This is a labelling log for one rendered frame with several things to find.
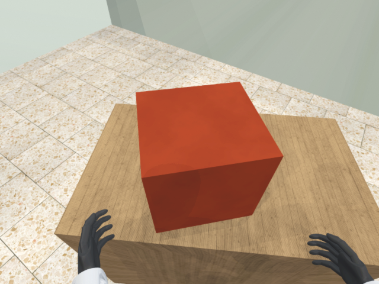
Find pedestal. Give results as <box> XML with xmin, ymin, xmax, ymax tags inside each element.
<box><xmin>54</xmin><ymin>104</ymin><xmax>379</xmax><ymax>284</ymax></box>

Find robot left hand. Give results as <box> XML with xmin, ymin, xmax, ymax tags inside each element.
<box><xmin>78</xmin><ymin>209</ymin><xmax>115</xmax><ymax>274</ymax></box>

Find carton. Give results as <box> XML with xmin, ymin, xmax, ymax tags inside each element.
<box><xmin>136</xmin><ymin>82</ymin><xmax>284</xmax><ymax>233</ymax></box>

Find robot right hand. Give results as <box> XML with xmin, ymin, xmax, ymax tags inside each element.
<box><xmin>307</xmin><ymin>233</ymin><xmax>374</xmax><ymax>284</ymax></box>

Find left robot forearm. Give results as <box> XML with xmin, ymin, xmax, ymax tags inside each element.
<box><xmin>72</xmin><ymin>267</ymin><xmax>108</xmax><ymax>284</ymax></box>

